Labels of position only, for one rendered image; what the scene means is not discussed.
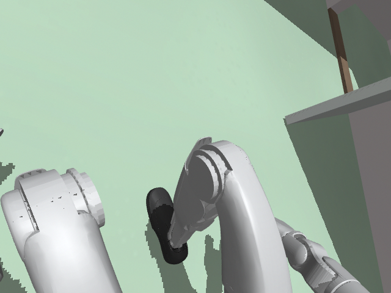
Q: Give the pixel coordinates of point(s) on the right robot foot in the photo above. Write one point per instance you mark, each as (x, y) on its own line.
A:
(160, 209)

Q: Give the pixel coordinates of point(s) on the right robot arm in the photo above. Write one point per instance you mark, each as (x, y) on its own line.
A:
(322, 273)

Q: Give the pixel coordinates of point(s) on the right robot hand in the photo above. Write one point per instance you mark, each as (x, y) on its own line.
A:
(283, 228)

